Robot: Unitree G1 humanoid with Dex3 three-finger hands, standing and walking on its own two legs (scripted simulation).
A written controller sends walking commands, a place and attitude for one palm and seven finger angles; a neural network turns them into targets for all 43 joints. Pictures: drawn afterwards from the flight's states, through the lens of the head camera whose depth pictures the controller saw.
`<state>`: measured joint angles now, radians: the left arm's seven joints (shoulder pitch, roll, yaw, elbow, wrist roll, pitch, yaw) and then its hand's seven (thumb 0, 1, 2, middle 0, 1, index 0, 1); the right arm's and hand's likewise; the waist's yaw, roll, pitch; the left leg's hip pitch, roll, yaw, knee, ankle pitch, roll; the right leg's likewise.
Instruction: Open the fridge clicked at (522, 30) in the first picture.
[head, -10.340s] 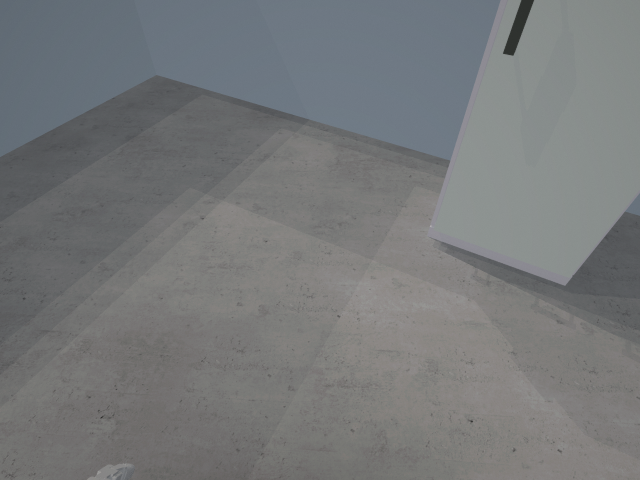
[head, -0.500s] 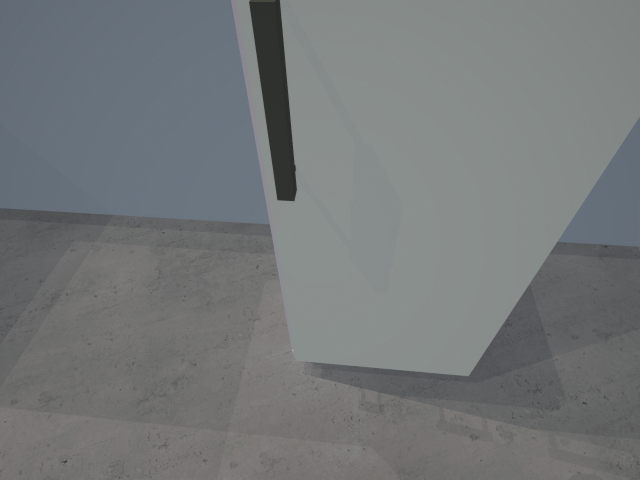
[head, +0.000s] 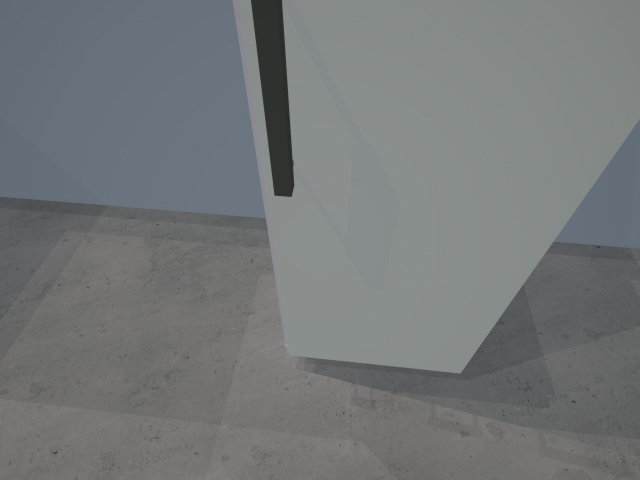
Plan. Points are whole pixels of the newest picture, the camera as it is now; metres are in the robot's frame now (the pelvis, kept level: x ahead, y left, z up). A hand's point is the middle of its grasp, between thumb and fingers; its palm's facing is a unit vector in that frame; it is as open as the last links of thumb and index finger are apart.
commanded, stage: raise the hand to about handle height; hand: left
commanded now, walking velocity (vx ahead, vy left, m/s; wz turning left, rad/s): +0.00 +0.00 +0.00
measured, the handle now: (280, 101) +0.53 +0.09 +0.21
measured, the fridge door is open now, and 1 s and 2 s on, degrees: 0 0 0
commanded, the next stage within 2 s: none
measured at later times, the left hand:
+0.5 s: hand out of the picture +0.12 +0.22 -0.01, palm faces +0.14 -0.99 -0.08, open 9.2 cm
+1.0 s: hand (94, 392) +0.19 +0.24 +0.08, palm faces +0.03 -0.99 -0.10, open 12.3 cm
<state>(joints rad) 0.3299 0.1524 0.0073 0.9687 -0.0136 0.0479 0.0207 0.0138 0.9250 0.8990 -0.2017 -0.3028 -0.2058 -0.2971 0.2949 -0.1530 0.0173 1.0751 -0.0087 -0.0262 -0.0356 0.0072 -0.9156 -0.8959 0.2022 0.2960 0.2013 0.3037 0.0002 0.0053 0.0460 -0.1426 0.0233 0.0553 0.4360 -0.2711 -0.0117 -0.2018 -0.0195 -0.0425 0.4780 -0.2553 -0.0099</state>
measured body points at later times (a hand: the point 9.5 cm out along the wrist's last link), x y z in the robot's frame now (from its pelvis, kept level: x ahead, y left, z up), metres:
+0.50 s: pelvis -0.03 -0.01 -0.06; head +0.00 +0.00 +0.38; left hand +0.11 +0.27 +0.00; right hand +0.21 -0.24 -0.10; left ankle -0.02 +0.13 -0.74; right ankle +0.00 -0.11 -0.74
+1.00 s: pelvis -0.03 +0.01 -0.03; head -0.02 +0.01 +0.42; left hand +0.18 +0.30 +0.09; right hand +0.15 -0.24 -0.09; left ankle -0.02 +0.13 -0.74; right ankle +0.00 -0.11 -0.74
